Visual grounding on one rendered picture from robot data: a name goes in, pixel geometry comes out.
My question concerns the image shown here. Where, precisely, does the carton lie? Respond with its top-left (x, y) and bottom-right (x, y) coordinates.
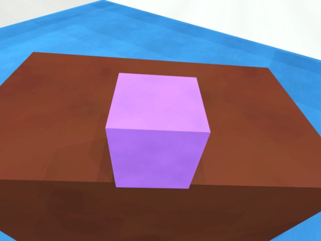
top-left (105, 73), bottom-right (211, 189)

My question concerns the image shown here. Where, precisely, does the pedestal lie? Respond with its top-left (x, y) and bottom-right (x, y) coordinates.
top-left (0, 52), bottom-right (321, 241)

